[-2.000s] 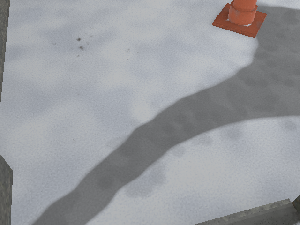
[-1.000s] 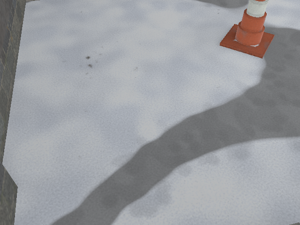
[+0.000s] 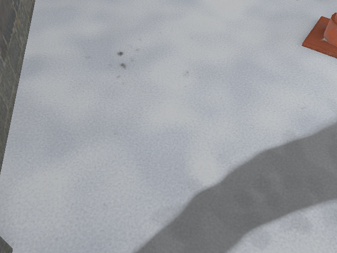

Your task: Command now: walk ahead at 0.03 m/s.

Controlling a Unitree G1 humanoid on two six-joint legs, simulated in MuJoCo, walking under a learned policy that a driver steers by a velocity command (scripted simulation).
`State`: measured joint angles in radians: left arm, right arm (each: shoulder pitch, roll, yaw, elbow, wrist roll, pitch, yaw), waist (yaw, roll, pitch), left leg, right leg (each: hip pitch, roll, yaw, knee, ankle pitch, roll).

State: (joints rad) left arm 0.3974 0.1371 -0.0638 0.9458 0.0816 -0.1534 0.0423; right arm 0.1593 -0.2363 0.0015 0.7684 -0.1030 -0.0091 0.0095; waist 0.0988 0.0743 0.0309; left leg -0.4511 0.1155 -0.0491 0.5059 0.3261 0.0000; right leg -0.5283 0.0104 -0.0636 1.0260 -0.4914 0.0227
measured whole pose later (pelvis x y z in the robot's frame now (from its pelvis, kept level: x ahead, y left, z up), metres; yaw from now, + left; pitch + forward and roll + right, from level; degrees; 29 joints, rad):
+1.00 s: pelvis +0.15 +0.12 -0.07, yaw +2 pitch +1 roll -3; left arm 0.18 0.21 0.12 0.96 -0.05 -0.02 0.05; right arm 0.53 -0.15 -0.04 1.13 0.00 -0.04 -0.05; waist -0.08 -0.02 -0.07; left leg -0.06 -0.07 0.06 0.27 -0.24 0.12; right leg -0.72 -0.10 0.05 1.03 0.03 -0.03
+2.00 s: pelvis +0.75 +0.08 -0.08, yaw +0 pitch +2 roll +1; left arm 0.32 0.24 0.04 1.01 -0.03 -0.10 0.00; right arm 0.12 -0.22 -0.06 0.87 0.00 -0.09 0.03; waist 0.00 -0.02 0.03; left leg -0.38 -0.04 0.06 0.46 -0.12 0.06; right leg -0.36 -0.02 0.03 1.21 -0.39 -0.06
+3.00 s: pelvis +1.21 +0.03 -0.09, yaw +11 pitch +3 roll -1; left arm 0.10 0.29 0.06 0.87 0.00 -0.03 0.03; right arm 0.15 -0.27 -0.08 0.74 0.00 -0.02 0.01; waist -0.01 -0.01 0.04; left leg -0.45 -0.05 0.00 0.52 -0.13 0.07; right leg -0.44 0.03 -0.01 1.16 -0.54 0.03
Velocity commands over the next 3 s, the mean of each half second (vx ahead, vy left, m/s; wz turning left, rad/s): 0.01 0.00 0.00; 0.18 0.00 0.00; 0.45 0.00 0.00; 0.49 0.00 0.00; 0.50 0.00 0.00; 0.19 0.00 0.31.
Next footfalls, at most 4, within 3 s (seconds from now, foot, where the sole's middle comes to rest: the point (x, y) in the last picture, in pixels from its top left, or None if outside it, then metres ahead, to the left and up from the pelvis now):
0.06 left None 0.13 0.15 -0.85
0.28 right None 0.10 -0.08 -0.75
1.34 right None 0.52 -0.03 -0.85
1.88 left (154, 175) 0.87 0.18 -0.85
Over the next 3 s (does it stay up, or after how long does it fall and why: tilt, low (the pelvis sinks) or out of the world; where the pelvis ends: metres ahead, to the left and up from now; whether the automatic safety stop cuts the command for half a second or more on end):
stays up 1.21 0.03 -0.09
